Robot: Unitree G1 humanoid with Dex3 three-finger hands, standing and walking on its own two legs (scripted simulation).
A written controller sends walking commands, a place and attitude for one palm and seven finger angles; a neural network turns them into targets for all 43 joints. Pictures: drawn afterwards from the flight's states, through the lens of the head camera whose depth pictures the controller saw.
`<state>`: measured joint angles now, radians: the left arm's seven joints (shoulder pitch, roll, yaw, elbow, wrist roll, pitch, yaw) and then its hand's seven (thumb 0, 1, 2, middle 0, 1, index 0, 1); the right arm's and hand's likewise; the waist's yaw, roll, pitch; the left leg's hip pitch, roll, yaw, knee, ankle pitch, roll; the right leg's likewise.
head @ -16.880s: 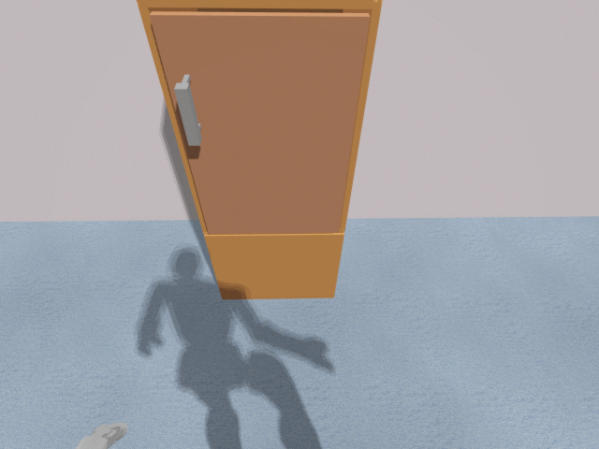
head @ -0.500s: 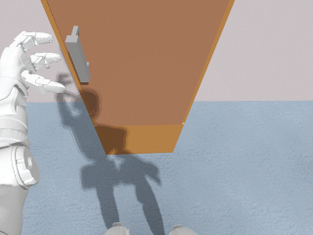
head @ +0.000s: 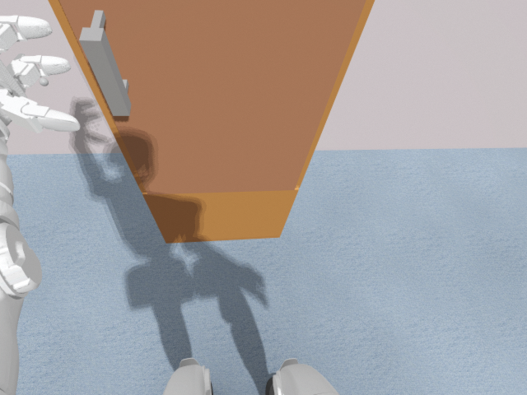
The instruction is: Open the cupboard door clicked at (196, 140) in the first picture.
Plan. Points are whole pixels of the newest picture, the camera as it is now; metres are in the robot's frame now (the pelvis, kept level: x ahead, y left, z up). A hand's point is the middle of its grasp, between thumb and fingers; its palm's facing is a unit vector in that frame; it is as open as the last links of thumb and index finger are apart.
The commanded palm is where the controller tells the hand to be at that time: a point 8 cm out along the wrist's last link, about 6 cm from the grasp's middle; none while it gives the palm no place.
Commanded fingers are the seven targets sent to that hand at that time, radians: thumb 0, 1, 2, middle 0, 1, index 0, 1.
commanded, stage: slide the fingers in behind the handle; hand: left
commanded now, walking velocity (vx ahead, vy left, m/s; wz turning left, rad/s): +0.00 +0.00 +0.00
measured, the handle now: (111, 66) +0.56 +0.17 +0.12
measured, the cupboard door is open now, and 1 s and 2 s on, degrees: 0 0 0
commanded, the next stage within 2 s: close the thumb around the handle in 1.70 s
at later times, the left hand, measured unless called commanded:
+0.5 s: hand (65, 85) +0.52 +0.22 +0.12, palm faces -0.03 -1.00 +0.02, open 13.9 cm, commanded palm +0.51 +0.26 +0.12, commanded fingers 0.00 -0.50 0.30 -0.30 -1.20 -0.30 -1.20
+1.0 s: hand (79, 91) +0.51 +0.20 +0.12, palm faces +0.03 -1.00 +0.00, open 14.5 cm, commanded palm +0.50 +0.23 +0.12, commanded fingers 0.00 -0.50 0.30 -0.30 -1.20 -0.30 -1.20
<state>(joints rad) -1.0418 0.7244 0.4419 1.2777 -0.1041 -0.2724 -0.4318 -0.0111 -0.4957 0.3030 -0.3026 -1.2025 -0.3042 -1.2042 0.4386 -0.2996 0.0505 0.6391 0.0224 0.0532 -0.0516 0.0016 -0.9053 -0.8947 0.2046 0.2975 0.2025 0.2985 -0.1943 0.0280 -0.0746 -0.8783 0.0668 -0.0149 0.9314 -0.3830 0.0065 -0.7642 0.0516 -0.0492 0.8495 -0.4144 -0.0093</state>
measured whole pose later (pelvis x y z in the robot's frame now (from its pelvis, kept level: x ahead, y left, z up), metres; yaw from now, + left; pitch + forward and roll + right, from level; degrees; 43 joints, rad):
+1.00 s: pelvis +0.01 +0.00 +0.00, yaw +1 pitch +18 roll -3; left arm -0.96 0.52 0.34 1.18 -0.12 -0.29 -0.25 -0.01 -0.50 0.30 -0.30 -1.20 -0.19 -1.17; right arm 0.43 -0.27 0.02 0.67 0.00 0.04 -0.01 0.00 -0.91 -0.89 0.20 0.30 0.20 0.30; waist -0.15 0.04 -0.10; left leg -0.83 0.05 -0.02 0.93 -0.40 0.01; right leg -0.72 0.04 -0.06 0.85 -0.44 -0.01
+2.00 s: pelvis +0.00 +0.00 +0.00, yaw +1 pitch +18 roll -3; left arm -1.06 0.52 0.34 1.25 -0.08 -0.30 -0.22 -0.01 -0.32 0.38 -0.36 -1.24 -0.39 -1.25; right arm 0.43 -0.27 0.03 0.66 0.00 0.01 -0.01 0.00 -0.91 -0.89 0.20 0.30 0.20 0.30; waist -0.19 0.04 -0.09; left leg -0.88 0.05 -0.02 0.94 -0.38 0.01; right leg -0.77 0.04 -0.05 0.87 -0.42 -0.01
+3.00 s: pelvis +0.01 +0.00 +0.01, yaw -1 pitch +14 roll -2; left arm -0.67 0.32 0.30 0.88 -0.15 -0.28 -0.16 -0.01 0.70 0.75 -0.36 -1.35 -0.36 -1.35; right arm 0.44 -0.26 0.00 0.61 0.02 0.04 0.01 0.01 -0.91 -0.89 0.20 0.30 0.20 0.30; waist -0.13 0.05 -0.13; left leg -0.71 0.06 0.03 0.86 -0.39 0.00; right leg -0.63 0.04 0.00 0.82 -0.43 -0.01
